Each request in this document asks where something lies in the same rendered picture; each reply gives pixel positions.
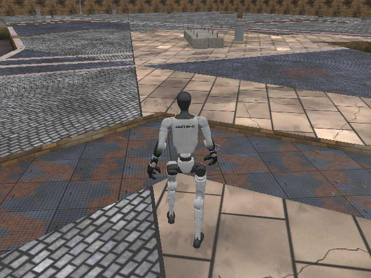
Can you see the left robot forearm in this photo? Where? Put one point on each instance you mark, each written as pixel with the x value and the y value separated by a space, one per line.
pixel 156 155

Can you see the robot left upper arm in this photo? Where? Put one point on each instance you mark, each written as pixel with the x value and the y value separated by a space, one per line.
pixel 167 122

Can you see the robot right upper arm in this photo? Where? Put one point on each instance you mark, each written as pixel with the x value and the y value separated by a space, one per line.
pixel 202 121

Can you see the right robot forearm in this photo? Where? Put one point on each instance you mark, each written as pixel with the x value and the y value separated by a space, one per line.
pixel 212 150

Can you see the right robot thigh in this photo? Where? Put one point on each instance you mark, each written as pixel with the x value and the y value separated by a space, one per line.
pixel 200 183

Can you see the robot right hand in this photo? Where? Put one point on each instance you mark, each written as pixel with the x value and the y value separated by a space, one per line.
pixel 209 157

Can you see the left robot foot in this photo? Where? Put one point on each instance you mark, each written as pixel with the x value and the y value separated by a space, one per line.
pixel 170 218

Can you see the robot left hand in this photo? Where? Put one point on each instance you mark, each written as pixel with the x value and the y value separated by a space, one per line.
pixel 150 171

